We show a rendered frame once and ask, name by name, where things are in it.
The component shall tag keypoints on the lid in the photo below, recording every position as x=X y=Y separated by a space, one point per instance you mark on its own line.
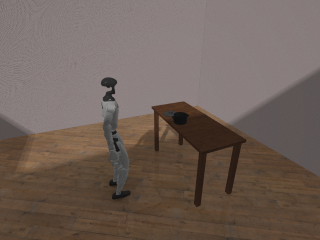
x=169 y=114

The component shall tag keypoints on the robot right forearm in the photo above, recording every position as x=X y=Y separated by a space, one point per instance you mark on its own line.
x=109 y=138

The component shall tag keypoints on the right robot shin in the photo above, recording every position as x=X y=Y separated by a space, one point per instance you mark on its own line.
x=121 y=179

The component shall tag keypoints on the table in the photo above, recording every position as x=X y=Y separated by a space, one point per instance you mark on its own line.
x=203 y=133

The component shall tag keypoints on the robot right upper arm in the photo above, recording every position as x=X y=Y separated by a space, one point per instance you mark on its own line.
x=109 y=112

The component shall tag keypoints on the left robot thigh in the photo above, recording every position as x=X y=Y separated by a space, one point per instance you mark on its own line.
x=120 y=140

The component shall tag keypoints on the pot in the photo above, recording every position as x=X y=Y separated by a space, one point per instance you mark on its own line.
x=180 y=118

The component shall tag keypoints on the right robot hand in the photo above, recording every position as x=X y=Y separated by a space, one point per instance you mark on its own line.
x=114 y=156

